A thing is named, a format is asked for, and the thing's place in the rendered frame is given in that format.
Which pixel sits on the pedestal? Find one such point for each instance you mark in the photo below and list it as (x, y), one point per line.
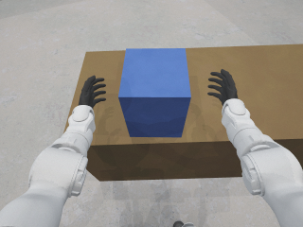
(268, 79)

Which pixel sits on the right robot upper arm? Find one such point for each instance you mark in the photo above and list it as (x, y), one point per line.
(274, 174)

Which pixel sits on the left robot upper arm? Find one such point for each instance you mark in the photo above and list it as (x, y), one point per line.
(58, 175)

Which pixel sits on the robot left hand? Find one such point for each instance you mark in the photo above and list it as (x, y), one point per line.
(87, 92)

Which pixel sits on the robot left forearm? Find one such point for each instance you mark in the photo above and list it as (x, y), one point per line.
(77, 137)

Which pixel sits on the carton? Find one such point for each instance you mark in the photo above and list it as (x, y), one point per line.
(154, 92)

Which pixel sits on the robot right hand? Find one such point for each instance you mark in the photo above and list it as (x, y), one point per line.
(228, 89)

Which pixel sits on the robot right forearm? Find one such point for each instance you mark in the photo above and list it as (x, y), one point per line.
(242, 131)

